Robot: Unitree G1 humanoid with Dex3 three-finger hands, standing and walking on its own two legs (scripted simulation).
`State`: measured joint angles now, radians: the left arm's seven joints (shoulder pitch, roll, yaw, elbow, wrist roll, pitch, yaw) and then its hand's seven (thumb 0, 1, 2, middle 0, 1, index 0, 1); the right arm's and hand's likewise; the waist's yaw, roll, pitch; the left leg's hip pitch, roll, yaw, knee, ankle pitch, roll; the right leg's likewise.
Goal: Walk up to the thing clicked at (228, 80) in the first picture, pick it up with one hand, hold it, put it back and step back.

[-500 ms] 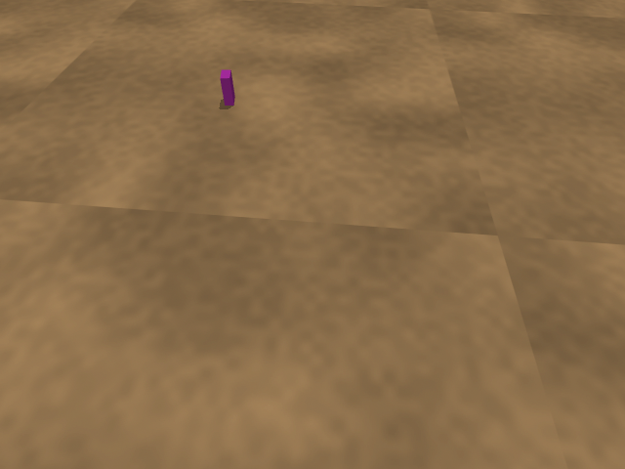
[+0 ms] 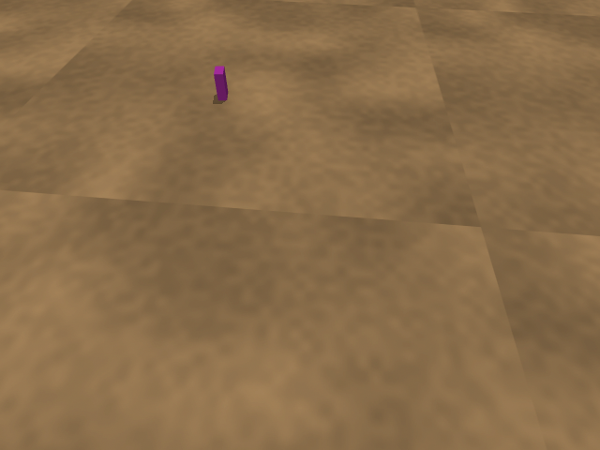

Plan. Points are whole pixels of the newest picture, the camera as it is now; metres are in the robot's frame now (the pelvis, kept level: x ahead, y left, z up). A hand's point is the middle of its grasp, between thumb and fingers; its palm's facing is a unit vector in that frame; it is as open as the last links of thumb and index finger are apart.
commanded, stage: stand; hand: left
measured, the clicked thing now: (221, 83) +2.15 +0.48 -0.70
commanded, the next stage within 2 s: walk up in 0.62 s
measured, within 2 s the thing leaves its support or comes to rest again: neither
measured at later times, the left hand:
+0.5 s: hand out of the picture +0.08 +0.25 -0.16, palm faces -0.02 -0.94 -0.33, open 7.4 cm
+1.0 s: hand out of the picture +0.10 +0.40 -0.18, palm faces +0.09 -0.91 -0.40, open 7.4 cm
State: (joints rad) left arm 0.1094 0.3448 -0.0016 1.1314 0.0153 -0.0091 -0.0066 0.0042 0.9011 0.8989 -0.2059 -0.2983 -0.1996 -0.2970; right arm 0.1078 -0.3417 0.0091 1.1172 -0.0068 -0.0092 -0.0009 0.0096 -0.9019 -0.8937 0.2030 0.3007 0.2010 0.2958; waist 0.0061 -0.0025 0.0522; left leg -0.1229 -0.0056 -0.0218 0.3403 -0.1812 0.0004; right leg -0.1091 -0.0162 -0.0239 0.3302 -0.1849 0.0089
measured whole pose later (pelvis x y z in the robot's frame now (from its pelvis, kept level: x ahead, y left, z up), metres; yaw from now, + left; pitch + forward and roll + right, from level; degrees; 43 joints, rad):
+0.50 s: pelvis +0.01 +0.00 +0.00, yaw +0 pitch -2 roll +0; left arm 0.11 0.35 0.00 1.13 0.01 -0.01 -0.01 0.00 0.90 0.90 -0.21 -0.30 -0.20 -0.30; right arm 0.11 -0.35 0.01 1.12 -0.01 -0.01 0.00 0.01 -0.90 -0.89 0.20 0.30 0.20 0.30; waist 0.00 0.00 0.05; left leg -0.11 0.00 -0.02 0.33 -0.19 0.00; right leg -0.10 -0.01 -0.02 0.32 -0.19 0.01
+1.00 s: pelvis +0.10 +0.09 -0.03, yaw +6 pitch -2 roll +0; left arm 0.27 0.52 0.08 1.04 0.04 -0.03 -0.07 0.01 0.90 0.90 -0.21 -0.30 -0.20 -0.30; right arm 0.19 -0.47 -0.12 0.98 -0.03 -0.05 0.10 0.01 -0.90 -0.89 0.20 0.30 0.20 0.30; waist 0.03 -0.06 -0.01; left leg -0.38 0.06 0.09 0.66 -0.25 0.00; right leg -0.09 -0.16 -0.06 0.70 -0.49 -0.04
